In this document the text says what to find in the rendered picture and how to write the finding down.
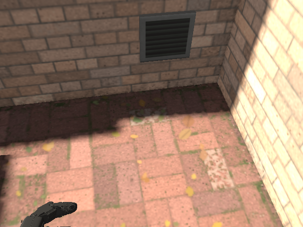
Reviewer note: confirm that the left robot hand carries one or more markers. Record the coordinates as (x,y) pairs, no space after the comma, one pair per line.
(48,212)

